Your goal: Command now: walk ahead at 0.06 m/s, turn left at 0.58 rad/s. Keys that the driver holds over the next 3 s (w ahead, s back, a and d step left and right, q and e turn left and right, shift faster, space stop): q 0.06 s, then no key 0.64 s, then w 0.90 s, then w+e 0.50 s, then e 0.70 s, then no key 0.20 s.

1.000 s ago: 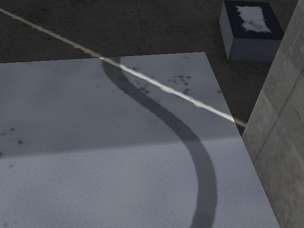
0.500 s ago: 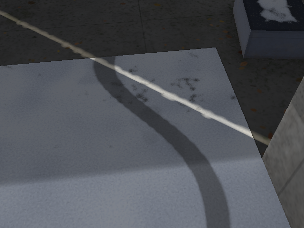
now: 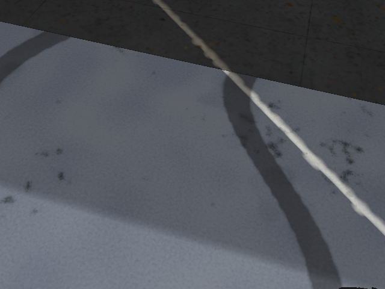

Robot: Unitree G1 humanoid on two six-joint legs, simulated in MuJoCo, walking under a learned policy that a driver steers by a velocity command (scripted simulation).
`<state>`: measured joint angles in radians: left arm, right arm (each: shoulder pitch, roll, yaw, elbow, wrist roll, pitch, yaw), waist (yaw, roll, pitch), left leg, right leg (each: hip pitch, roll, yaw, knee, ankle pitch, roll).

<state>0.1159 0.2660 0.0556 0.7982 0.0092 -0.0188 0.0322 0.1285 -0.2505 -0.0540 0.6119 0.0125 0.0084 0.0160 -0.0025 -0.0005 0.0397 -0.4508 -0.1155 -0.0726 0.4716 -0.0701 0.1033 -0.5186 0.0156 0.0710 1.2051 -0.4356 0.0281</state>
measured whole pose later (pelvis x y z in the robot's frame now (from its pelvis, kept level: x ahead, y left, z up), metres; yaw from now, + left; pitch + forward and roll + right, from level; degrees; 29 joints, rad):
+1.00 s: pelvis +0.15 -0.02 +0.00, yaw +9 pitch +0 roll -1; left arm 0.29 0.29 0.01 0.90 -0.02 -0.05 -0.01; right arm 0.24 -0.27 -0.06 0.78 0.03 -0.07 0.01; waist 0.01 -0.04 0.01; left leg -0.23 -0.04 0.01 0.52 -0.28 0.06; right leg -0.13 0.00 0.05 0.58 -0.40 -0.02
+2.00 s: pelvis +0.66 +0.08 +0.00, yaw +0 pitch +2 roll +0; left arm 0.42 0.31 0.05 0.88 -0.02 -0.05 0.01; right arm 0.02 -0.27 -0.03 0.71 0.00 -0.12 0.01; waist 0.09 -0.02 0.04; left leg -0.43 0.01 -0.02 0.52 -0.12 0.01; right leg -0.14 0.04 0.14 0.72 -0.47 -0.03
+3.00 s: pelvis +0.91 +0.08 +0.01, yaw -32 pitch +1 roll -1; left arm 0.18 0.33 0.08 0.60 0.00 0.04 0.02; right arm 0.19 -0.28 -0.05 0.76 -0.03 -0.01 -0.01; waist -0.01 -0.04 0.02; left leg -0.28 0.00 -0.05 0.50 -0.25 0.01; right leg -0.50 0.15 0.17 0.92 -0.45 0.02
